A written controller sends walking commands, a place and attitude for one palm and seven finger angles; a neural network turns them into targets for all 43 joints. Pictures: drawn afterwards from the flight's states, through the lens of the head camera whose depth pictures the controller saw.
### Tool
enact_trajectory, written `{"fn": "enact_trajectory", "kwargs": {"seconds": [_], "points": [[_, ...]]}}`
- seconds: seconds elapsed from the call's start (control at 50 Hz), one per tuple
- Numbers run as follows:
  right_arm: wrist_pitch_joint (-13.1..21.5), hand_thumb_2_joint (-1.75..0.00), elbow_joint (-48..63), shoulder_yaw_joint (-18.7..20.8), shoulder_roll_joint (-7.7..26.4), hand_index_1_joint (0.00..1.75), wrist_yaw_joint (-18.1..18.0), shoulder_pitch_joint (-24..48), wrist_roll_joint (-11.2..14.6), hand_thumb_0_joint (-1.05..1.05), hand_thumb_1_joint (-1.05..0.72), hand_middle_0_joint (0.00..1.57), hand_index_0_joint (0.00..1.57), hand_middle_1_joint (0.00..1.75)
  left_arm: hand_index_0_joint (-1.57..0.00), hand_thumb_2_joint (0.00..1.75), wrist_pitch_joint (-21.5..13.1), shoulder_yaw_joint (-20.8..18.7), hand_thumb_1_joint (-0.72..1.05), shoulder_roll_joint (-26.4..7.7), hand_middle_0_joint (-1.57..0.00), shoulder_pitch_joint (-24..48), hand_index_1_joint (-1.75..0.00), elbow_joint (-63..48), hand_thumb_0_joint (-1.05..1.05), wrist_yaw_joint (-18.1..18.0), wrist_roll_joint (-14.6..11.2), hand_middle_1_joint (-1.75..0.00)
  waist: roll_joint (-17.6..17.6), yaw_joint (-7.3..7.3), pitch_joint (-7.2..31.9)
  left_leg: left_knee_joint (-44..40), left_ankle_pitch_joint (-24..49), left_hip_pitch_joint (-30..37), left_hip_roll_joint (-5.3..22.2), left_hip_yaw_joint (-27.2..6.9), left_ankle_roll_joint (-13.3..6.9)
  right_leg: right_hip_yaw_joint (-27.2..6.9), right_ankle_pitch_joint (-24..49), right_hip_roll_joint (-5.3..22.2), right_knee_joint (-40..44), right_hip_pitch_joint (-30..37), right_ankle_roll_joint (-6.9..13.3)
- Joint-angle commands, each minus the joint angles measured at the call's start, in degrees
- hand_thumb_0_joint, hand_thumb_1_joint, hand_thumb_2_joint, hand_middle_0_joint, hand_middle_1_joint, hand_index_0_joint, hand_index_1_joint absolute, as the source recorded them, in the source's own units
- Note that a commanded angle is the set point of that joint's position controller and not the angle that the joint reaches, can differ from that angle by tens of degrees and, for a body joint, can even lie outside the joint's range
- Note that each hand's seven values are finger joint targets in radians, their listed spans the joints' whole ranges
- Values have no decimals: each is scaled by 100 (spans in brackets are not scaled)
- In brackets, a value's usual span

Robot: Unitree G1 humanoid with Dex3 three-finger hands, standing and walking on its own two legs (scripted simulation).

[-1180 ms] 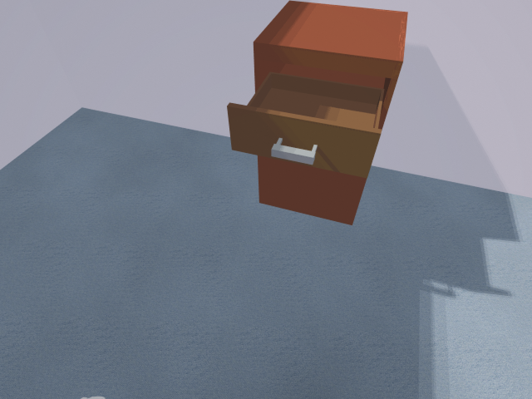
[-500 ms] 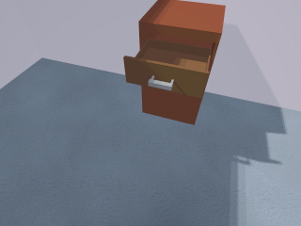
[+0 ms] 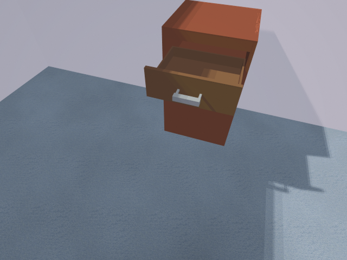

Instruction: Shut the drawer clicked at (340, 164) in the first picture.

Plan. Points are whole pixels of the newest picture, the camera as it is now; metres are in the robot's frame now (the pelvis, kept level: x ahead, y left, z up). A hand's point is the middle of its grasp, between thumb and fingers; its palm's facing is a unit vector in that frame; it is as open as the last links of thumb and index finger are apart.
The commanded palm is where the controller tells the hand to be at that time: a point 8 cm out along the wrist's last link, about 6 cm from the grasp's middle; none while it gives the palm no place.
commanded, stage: look at it before walking up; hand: left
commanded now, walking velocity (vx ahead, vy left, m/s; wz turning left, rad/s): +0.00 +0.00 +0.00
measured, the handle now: (187, 96) +0.78 -0.01 -0.11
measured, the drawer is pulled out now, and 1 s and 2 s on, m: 0.30 0.30 0.30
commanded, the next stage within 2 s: turn to face it in 0.26 s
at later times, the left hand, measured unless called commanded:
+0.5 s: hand out of the picture +0.06 +0.24 -0.16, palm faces -0.03 -0.95 -0.31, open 7.4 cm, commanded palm none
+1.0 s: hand out of the picture +0.07 +0.19 -0.18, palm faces -0.13 -0.97 -0.20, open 7.4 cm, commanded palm none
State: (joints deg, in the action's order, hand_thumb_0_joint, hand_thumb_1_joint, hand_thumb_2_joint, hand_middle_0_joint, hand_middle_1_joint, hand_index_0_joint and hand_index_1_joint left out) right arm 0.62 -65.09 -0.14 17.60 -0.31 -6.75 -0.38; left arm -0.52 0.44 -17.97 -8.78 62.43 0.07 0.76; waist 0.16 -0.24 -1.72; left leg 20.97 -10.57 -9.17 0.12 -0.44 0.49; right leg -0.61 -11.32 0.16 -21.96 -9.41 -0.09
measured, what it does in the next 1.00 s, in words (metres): stands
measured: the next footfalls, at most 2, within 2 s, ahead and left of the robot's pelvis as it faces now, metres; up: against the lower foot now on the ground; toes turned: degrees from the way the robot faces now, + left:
left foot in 1.48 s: +0.14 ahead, +0.10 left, +0.00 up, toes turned -10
right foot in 1.92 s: +0.22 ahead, -0.21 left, +0.00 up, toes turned -25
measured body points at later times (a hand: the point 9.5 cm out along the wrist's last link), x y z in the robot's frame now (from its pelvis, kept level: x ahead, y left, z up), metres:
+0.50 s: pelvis +0.01 +0.00 +0.00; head +0.02 +0.00 +0.45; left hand +0.07 +0.29 -0.14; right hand +0.08 -0.28 -0.14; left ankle +0.01 +0.12 -0.75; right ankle +0.01 -0.12 -0.75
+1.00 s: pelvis -0.01 +0.02 -0.02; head +0.01 +0.02 +0.43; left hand +0.08 +0.24 -0.17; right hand -0.03 -0.23 -0.17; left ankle +0.01 +0.12 -0.75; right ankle +0.00 -0.12 -0.74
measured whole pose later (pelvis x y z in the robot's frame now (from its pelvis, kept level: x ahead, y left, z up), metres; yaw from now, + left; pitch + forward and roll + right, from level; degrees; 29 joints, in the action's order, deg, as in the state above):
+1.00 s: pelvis -0.01 +0.02 -0.02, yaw -9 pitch +0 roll +1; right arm -0.5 -60.1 2.7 10.8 -2.0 -14.3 -0.5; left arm 3.1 -2.1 -11.0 -12.9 55.9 -0.2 1.0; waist 1.3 0.5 -3.0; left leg 32.3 -17.2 -14.5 2.2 7.9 -0.8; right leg -7.2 -18.1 -2.2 -38.3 -20.0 -0.2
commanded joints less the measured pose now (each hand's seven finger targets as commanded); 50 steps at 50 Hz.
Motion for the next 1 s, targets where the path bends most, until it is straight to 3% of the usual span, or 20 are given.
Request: {"fn": "enact_trajectory", "kwargs": {"seconds": [0.0, 0.2, 0.4, 0.5, 0.58, 0.66, 0.7, 0.74, 0.8, 0.84, 0.88, 0.9, 0.92, 0.94, 0.96, 0.98], "points": [[141, -90, 307, 201, 1112, 30, -54, 174, -8, 0, -90, 20, 20, 30, -20, 90, -121, -211, 90, -1125, -20, 54, -30, -295, 0, -94, -15, -30, -25, 20, 390, -334, 771, 184, 648, -568, -173, -543, 618, 653, 362, 94, 166], [129, -90, 291, 178, 1100, 30, -62, 185, 4, 0, -90, 20, 20, 30, -20, 90, -96, -198, 90, -1099, -20, 16, -30, -244, 0, -90, -11, -30, 24, 0, 256, -442, 655, 183, 649, -570, -181, -517, 456, 635, 438, 83, 133], [139, -90, 290, 214, 1121, 30, -84, 134, -2, 0, -90, 20, 20, 30, -20, 90, -99, -231, 90, -1137, -20, 15, -30, -271, 0, -84, -12, -30, 14, 19, 305, -324, 806, 350, 686, -445, -153, -636, 865, 622, 379, 32, 185], [45, -90, 353, 183, 570, 30, -133, -227, -5, 0, -90, 20, 20, 30, -20, 90, 73, -209, 90, -646, -20, -300, -30, -321, 0, -101, -16, -30, 83, 39, 403, 78, 749, 323, 725, -129, -64, -801, 1278, 566, -41, -172, 164], [-8, -90, 545, 267, 553, 30, -162, -291, -12, 0, -90, 20, 20, 30, -20, 90, 149, -275, 90, -612, -20, -401, -30, -526, 0, -93, -2, -30, 22, 37, 194, 279, 406, 80, 763, -31, -76, -968, 1183, 484, -323, -488, 210], [-16, -90, 710, 358, 524, 30, -179, -349, -16, 0, -90, 20, 20, 30, -20, 90, 174, -332, 90, -499, -20, -513, -30, -700, 0, -77, 13, -30, -163, 8, 235, 346, 276, 21, 906, -66, -181, -898, 1023, 318, -693, -695, 200], [-25, -90, 784, 390, 467, 30, -177, -392, -17, 0, -90, 20, 20, 30, -20, 90, 172, -353, 90, -459, -20, -563, -30, -769, 0, -76, 27, -30, -74, 4, 237, 433, 105, -78, 911, -66, -203, -957, 967, 292, -761, -728, 224], [-38, -90, 839, 414, 378, 30, -171, -404, -15, 0, -90, 20, 20, 30, -20, 90, 167, -376, 90, -463, -20, -627, -30, -831, 0, -80, 38, -30, 121, -9, 197, 690, -231, -265, 783, 79, -149, -1217, 872, 396, -645, -775, 284], [-79, -90, 881, 412, 102, 30, -171, -572, -4, 0, -90, 20, 20, 30, -20, 90, 162, -430, 90, -579, -20, -672, -30, -885, 0, -114, 36, -30, 772, 52, 204, 1360, -855, -456, 358, 365, 20, -2034, 593, 879, -35, -875, 603], [-67, -90, 820, 395, -29, 30, -172, -743, 0, 0, -90, 20, 20, 30, -20, 90, 183, -464, 90, -552, -20, -584, -30, -948, 0, -143, 19, -30, 806, 103, 161, 1335, -927, -402, 282, 317, 46, -2223, 542, 999, 103, -1008, 751], [-25, -90, 751, 405, -36, 30, -180, -956, -2, 0, -90, 20, 20, 30, -20, 90, 202, -465, 90, -410, -20, -447, -30, -1018, 0, -139, 12, -30, 557, 187, 217, 871, -617, 53, 420, 227, -29, -1853, 403, 689, -113, -1290, 590], [-11, -90, 728, 424, 48, 30, -186, -1002, -13, 0, -90, 20, 20, 30, -20, 90, 217, -443, 90, -291, -20, -399, -30, -1047, 0, -127, 11, -30, 152, 197, 162, 554, -495, 270, 701, -6, -145, -1517, 122, 363, -387, -1569, 439], [15, -90, 730, 461, 191, 30, -185, -1044, -36, 0, -90, 20, 20, 30, -20, 90, 231, -429, 90, -119, -20, -337, -30, -1107, 0, -106, 15, -30, -455, 208, 21, 39, -588, 246, 1162, -493, -352, -990, -194, -35, -999, -1802, 244], [45, -90, 752, 496, 391, 30, -201, -1088, -52, 0, -90, 20, 20, 30, -20, 90, 230, -415, 90, 61, -20, -326, -30, -1132, 0, -87, 13, -30, -1112, 203, 29, -571, -557, 41, 1806, -1124, -714, -461, -715, -300, -1917, -1757, 84], [68, -90, 808, 510, 377, 30, -207, -954, -55, 0, -90, 20, 20, 30, -20, 90, 254, -446, 90, 64, -20, -353, -30, -1112, 0, -87, 34, -30, -1138, 128, -48, -828, -328, -280, 2225, -1246, -1035, -197, -1414, -141, -2910, -1737, -12], [85, -90, 860, 478, 301, 30, -211, -801, -68, 0, -90, 20, 20, 30, -20, 90, 264, -473, 90, 89, -20, -455, -30, -1079, 0, -77, 51, -30, -827, 40, -62, -782, -30, -439, 2218, -1035, -1140, -231, -1617, 24, -3352, -1680, -19]]}}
